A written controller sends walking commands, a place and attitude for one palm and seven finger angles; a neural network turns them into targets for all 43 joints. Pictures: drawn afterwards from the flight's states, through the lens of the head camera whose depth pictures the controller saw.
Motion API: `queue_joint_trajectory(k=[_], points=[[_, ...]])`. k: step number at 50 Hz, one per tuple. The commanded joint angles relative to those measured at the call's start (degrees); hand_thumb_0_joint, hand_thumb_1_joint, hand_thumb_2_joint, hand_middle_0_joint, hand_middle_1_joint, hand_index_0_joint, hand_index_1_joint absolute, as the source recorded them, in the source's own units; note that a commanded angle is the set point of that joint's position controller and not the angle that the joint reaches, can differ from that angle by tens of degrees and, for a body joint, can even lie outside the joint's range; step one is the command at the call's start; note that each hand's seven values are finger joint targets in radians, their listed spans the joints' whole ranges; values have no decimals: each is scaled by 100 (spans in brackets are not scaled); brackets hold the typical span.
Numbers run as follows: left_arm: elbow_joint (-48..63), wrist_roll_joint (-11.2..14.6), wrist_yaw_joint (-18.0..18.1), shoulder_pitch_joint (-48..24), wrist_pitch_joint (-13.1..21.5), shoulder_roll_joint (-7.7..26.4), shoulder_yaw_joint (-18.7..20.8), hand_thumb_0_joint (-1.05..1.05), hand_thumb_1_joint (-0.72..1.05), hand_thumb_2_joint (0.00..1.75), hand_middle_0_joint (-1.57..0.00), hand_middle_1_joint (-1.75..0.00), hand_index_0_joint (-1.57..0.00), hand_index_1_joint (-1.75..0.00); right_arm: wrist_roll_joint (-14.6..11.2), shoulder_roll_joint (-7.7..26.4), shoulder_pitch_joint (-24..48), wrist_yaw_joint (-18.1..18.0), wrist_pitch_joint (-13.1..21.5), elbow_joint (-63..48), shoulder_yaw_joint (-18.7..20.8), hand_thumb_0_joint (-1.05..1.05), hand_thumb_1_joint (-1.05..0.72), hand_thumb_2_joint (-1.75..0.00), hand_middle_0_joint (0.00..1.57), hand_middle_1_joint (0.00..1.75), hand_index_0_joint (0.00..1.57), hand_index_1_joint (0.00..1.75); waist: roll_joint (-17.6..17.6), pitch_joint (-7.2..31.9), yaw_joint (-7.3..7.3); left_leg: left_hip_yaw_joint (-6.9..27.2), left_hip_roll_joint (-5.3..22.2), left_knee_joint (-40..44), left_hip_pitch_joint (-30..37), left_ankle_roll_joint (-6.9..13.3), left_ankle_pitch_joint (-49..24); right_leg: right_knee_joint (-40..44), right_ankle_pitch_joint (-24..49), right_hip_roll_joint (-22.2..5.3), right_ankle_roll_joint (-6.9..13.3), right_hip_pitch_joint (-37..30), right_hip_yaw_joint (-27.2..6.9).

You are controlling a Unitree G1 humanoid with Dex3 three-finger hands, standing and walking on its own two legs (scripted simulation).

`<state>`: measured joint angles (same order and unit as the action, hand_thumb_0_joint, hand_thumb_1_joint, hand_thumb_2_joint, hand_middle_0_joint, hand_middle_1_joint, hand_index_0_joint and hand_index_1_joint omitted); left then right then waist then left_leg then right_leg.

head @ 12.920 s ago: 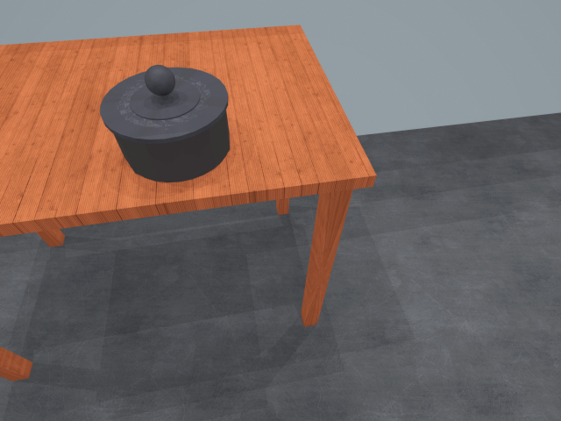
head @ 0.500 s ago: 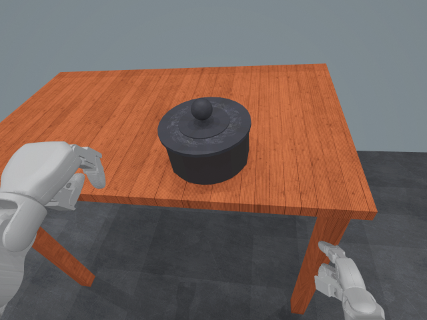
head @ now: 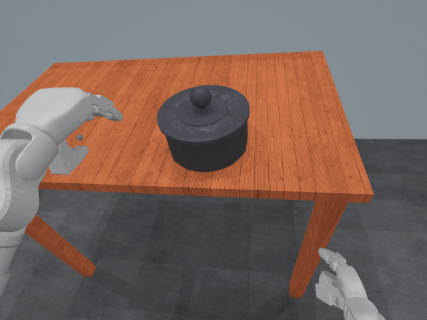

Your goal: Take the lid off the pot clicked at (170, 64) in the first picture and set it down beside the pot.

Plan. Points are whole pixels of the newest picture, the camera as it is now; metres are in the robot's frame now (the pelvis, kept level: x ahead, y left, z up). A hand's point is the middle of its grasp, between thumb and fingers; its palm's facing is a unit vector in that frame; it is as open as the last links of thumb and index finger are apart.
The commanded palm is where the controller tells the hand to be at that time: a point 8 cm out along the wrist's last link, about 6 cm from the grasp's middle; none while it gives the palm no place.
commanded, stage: reach forward and open the fingers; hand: left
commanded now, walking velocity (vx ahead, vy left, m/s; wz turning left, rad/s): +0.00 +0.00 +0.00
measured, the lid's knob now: (200, 97) +0.51 +0.10 +0.17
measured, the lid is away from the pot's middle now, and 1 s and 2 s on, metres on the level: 0.00 0.00 0.00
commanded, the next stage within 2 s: move the open hand above the knob in 0.56 s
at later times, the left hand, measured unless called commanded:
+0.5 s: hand (81, 107) +0.35 +0.25 +0.26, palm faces +0.04 -0.02 -1.00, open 9.8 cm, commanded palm +0.30 +0.24 +0.32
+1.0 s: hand (112, 101) +0.37 +0.21 +0.25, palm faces +0.04 +0.00 -1.00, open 9.9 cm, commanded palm +0.33 +0.21 +0.32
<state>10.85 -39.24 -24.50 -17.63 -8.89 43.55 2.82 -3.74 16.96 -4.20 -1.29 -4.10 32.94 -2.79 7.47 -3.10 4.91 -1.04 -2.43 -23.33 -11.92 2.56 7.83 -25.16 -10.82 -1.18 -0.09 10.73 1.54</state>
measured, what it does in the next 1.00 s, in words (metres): stands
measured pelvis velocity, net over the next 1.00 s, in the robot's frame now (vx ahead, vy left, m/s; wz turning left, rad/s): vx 0.02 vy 0.00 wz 0.01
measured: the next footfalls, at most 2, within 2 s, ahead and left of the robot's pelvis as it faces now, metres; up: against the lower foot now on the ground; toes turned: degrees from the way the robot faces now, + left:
none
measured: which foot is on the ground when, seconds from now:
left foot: down 0.00-1.00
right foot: down 0.00-1.00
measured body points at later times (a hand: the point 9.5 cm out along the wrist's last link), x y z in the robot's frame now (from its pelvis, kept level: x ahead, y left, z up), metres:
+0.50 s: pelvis +0.02 +0.00 +0.00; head +0.03 -0.05 +0.45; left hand +0.34 +0.25 +0.31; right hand +0.26 -0.20 -0.09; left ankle +0.06 +0.09 -0.74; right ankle +0.03 -0.12 -0.74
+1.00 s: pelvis +0.02 +0.00 +0.00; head +0.04 -0.04 +0.45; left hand +0.36 +0.21 +0.31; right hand +0.27 -0.19 -0.09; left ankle +0.06 +0.09 -0.74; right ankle +0.03 -0.12 -0.74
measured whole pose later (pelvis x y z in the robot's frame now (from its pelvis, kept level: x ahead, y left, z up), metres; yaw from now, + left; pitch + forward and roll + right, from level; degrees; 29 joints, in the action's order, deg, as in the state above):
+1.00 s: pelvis +0.02 +0.00 +0.00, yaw +1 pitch -1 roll +0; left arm 9.2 -40.8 -28.2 -32.8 -14.0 41.7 -5.5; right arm -4.2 16.1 -1.2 0.4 -6.7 32.2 -4.1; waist 6.7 -2.7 4.8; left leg -0.8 -3.4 -24.4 -13.3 3.0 9.9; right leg -26.7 -13.3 -2.1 -0.4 12.1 1.7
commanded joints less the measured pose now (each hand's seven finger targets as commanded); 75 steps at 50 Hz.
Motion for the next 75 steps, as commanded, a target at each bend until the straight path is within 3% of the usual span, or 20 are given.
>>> queue_joint_trajectory(k=[1, 5, 10, 15, 18, 24, 27, 30, 33, 39, 46, 48, 50, 54, 58, 60, 64, 69, 73, 75], points=[[733, -136, 219, -2364, -13, 1793, 1162, 0, -40, 174, -90, -8, -90, -8, 23, 500, 1163, -45, 423, -1045, 207, 0, -90, -90, 20, 30, 20, 30, -272, 1682, 100, 319, 65, 418, 662, -47, 125, 423, -396, 140, 199, -155, -61], [83, -168, 152, -2633, -117, 1816, 1168, 0, -40, 174, -90, -8, -90, -8, 7, 571, 1065, -20, 310, -990, 177, 0, -90, -90, 20, 30, 20, 30, -497, 1467, 77, 265, 42, 425, 414, -55, 172, 482, -432, 128, 212, -76, -10], [340, -63, -16, -2477, -165, 1052, 530, 0, -40, 174, -90, -8, -90, -8, -49, 499, 1102, 68, 333, -1143, 179, 0, -90, -90, 20, 30, 20, 30, -393, 1745, 49, 235, 29, 339, 630, -33, 7, 417, -160, 121, 208, -74, 18], [775, -255, -14, -2993, -253, 1946, 1187, 0, -40, 174, -90, -8, -90, -8, 6, 559, 1074, 66, 257, -1163, 161, 0, -90, -90, 20, 30, 20, 30, -401, 2053, 86, 215, 0, 228, 661, -7, -437, 299, 219, 120, 240, -301, -26], [320, -289, -15, -3278, -337, 2050, 1232, 0, -40, 174, -90, -8, -90, -8, -10, 562, 1064, 0, 217, -1080, 166, 0, -90, -90, 20, 30, 20, 30, -376, 1778, 77, 238, 21, 252, 597, -19, -438, 315, 177, 115, 239, -163, -25], [385, -77, -251, -2170, -439, 987, 591, 0, -40, 174, -89, -8, -89, -8, -100, 484, 1198, 140, 216, -1266, 165, 0, -90, -90, 20, 30, 20, 30, -505, 1877, 15, 183, -12, 10, 826, -3, -947, 235, 792, 176, 244, -102, -1], [931, -109, -300, -2582, -436, 1225, 627, 0, -40, 174, -89, -8, -89, -8, -61, 512, 1167, 144, 101, -1206, 176, 0, -90, -90, 20, 30, 20, 30, -551, 1931, -7, 164, -1, 77, 805, 19, -886, 261, 780, 154, 192, -161, 76], [1142, -273, -199, -3373, -449, 2096, 1216, 0, -40, 174, -89, -8, -89, -8, -18, 553, 1066, 90, 134, -1170, 138, 0, -90, -90, 20, 30, 20, 30, -298, 2259, 32, 258, -27, 68, 880, 11, -1147, 168, 872, 155, 245, -384, 25], [326, -342, -183, -3338, -538, 2154, 1296, 0, -40, 174, -89, -8, -89, -8, -28, 552, 1040, 34, 74, -1047, 149, 0, -90, -90, 20, 30, 20, 30, -305, 1856, 60, 277, 20, 181, 698, -30, -929, 211, 566, 147, 258, -203, 35], [663, -13, -354, -2501, -573, 440, 16, 0, -40, 174, -89, -8, -89, -8, -166, 426, 1313, 220, 156, -1286, 153, 0, -90, -90, 20, 30, 20, 30, -492, 1955, -85, 258, 14, -62, 1041, -17, -1099, 154, 818, 204, 234, 51, 62], [601, -426, -41, -4273, -680, 1896, 910, 0, -40, 174, -89, -8, -89, -8, -22, 496, 1148, 105, 87, -967, 122, 0, -90, -90, 20, 30, 20, 30, -256, 2090, -19, 316, 40, 150, 869, -65, -961, 110, 522, 166, 295, -173, 50], [-53, -410, -31, -4141, -739, 1674, 753, 0, -40, 174, -89, -8, -89, -8, -44, 503, 1098, 103, -9, -894, 102, 0, -90, -90, 20, 30, 20, 30, -402, 1782, 3, 312, 56, 249, 634, -87, -701, 180, 273, 147, 297, -45, 80], [-114, -315, -75, -3773, -717, 1297, 574, 0, -40, 174, -89, -8, -89, -8, -36, 495, 1015, 197, -53, -934, 104, 0, -90, -90, 20, 30, 20, 30, -561, 2087, 38, 274, 22, 187, 663, -90, -930, 151, 554, 151, 311, -219, 103], [763, -35, -204, -2867, -752, -381, -677, 0, -40, 174, -89, -8, -89, -8, -183, 318, 1471, 407, -7, -1351, 117, 0, -90, -90, 20, 30, 20, 30, -561, 2317, -107, 223, 28, -116, 1091, -51, -1226, 27, 871, 172, 265, 14, 85], [514, -415, 13, -4367, -811, 1003, 112, 0, -40, 174, -89, -8, -89, -8, -120, 483, 1249, 255, -143, -1076, 118, 0, -90, -90, 20, 30, 20, 30, -774, 1748, -143, 191, 69, 196, 561, -49, -234, 155, 47, 147, 251, 142, 99], [605, -532, 180, -5238, -768, 1574, 460, 0, -40, 174, -89, -8, -89, -8, -57, 468, 1184, 180, -69, -1018, 59, 0, -90, -90, 20, 30, 20, 30, -451, 2212, -73, 253, 4, 204, 646, -45, -502, 89, 147, 150, 318, -152, 25], [-43, -424, 228, -4596, -810, 1289, 461, 0, -40, 174, -89, -8, -89, -8, -63, 443, 1164, 216, -13, -988, 103, 0, -90, -90, 20, 30, 20, 30, -275, 2579, 20, 261, -7, 7, 859, -68, -1147, -16, 800, 131, 384, -344, -52], [-876, -251, -51, -3392, -950, -272, -683, 0, -40, 174, -89, -8, -89, -8, -191, 442, 1179, 364, -249, -1156, 121, 0, -90, -90, 20, 30, 20, 30, -1229, 1818, -171, 24, -18, -15, 427, -23, -575, 157, 726, 82, 234, 40, 54], [203, -407, -46, -4783, -920, 56, -772, 0, -40, 174, -89, -8, -89, -8, -192, 417, 1329, 318, -250, -1216, 115, 0, -90, -90, 20, 30, 20, 30, -834, 2166, -260, 31, -69, -25, 660, 36, -605, 88, 762, 70, 219, -61, 23], [510, -531, 81, -5680, -896, 974, -171, 0, -40, 174, -89, -8, -89, -8, -137, 438, 1166, 241, -140, -1155, 126, 0, -90, -90, 20, 30, 20, 30, -505, 2687, -212, 106, -111, -67, 897, 53, -924, 25, 1007, 79, 250, -373, -77]])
